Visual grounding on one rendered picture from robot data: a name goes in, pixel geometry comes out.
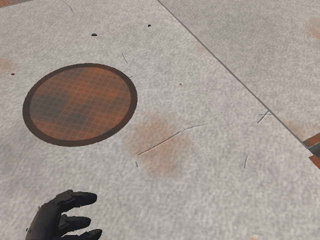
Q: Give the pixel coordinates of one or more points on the robot left hand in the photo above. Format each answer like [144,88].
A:
[50,224]

